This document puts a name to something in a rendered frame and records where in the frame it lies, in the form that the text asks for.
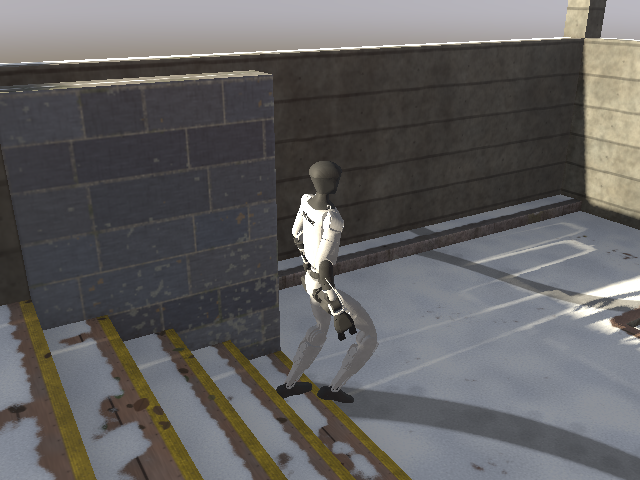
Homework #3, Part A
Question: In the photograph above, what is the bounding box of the robot right thigh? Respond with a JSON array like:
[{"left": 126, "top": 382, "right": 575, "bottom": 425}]
[{"left": 317, "top": 289, "right": 377, "bottom": 346}]

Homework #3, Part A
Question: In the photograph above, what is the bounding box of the robot head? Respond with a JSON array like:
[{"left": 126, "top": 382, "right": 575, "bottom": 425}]
[{"left": 307, "top": 161, "right": 342, "bottom": 210}]

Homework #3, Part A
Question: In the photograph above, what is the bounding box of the robot right forearm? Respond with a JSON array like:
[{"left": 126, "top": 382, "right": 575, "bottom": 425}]
[{"left": 318, "top": 260, "right": 344, "bottom": 316}]

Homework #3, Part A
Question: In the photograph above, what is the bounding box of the right robot hand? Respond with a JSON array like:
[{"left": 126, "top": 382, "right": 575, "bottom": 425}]
[{"left": 334, "top": 311, "right": 357, "bottom": 341}]

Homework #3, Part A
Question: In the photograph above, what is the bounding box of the robot left forearm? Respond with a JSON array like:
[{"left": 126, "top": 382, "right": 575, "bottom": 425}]
[{"left": 293, "top": 236, "right": 309, "bottom": 264}]

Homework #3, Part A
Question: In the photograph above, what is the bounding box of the robot left upper arm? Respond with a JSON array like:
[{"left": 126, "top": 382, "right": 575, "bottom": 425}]
[{"left": 292, "top": 194, "right": 315, "bottom": 241}]

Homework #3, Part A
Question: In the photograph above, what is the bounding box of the robot right upper arm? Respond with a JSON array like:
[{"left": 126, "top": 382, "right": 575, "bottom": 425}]
[{"left": 315, "top": 211, "right": 344, "bottom": 272}]

